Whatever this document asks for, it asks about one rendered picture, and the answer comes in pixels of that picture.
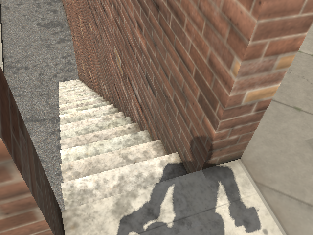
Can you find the stairs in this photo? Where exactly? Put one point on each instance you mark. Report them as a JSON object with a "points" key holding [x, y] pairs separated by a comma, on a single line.
{"points": [[103, 153]]}

